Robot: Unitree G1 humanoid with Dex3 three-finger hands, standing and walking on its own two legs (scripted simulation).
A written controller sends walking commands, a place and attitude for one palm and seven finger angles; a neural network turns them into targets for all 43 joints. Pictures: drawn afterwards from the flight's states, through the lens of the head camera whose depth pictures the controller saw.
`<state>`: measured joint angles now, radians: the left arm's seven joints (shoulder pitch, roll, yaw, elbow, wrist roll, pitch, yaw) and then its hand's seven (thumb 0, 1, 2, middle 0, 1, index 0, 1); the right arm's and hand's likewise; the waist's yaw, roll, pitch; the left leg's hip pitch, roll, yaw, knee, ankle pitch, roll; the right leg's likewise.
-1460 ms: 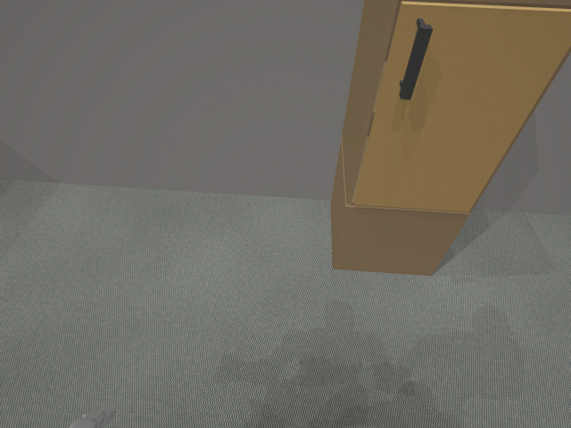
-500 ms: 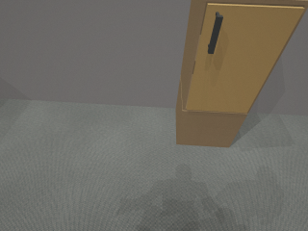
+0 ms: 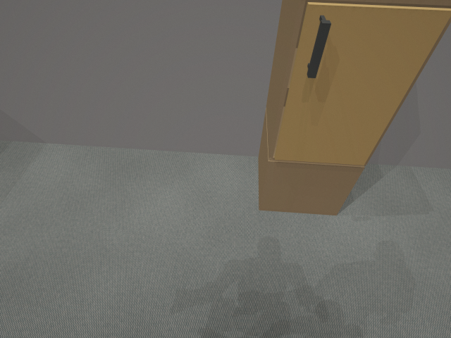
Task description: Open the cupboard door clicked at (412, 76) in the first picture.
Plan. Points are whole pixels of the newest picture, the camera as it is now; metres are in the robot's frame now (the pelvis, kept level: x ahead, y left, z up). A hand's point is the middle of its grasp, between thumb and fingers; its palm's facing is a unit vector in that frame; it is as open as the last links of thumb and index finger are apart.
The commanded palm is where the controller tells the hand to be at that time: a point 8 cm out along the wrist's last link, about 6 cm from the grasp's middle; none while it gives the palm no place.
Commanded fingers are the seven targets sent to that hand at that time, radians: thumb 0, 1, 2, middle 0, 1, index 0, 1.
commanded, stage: walk to a spot facing it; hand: left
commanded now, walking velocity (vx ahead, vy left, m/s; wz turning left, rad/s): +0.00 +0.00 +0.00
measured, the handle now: (316, 47) +0.83 -0.21 +0.14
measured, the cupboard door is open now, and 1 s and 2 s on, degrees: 0 0 0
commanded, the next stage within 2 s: none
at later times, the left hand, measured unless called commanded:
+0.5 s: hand out of the picture +0.06 +0.17 -0.18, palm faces -0.16 -0.94 -0.30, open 7.4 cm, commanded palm none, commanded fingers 0.00 0.90 0.90 -0.20 -0.30 -0.20 -0.30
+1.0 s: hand out of the picture +0.10 +0.16 -0.17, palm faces -0.36 -0.89 -0.26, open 7.4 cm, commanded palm none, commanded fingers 0.00 0.90 0.90 -0.20 -0.30 -0.20 -0.30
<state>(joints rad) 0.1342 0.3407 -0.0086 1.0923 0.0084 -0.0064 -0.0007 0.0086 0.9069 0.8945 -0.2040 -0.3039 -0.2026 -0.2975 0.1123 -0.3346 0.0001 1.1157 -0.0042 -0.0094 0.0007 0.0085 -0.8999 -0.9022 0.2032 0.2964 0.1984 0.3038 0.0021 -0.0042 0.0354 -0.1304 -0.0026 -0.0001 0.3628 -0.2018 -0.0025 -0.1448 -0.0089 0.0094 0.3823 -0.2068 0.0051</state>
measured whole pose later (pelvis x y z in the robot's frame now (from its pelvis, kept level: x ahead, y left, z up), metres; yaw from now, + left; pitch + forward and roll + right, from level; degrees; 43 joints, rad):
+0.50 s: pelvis -0.02 -0.03 -0.03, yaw -12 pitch -2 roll +2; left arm 0.24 0.22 0.03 0.96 0.02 0.04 -0.01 0.01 0.91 0.89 -0.20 -0.30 -0.20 -0.30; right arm 0.15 -0.24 -0.05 0.99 -0.01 0.05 -0.02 0.01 -0.90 -0.90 0.20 0.30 0.20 0.30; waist 0.03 0.04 0.10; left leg -0.29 0.09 0.13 0.77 -0.43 -0.05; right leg -0.33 0.02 -0.02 0.71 -0.33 -0.04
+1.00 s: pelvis -0.03 -0.01 -0.01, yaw -27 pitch +2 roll +1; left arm 0.24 0.23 0.06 0.92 0.02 0.04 0.00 0.01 0.91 0.89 -0.20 -0.30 -0.20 -0.30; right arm 0.11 -0.24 -0.06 0.92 0.00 0.04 -0.03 0.01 -0.90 -0.90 0.20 0.30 0.19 0.30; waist 0.05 -0.02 0.04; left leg -0.36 0.00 -0.04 0.76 -0.41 -0.05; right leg -0.34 0.14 0.22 0.43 -0.10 -0.05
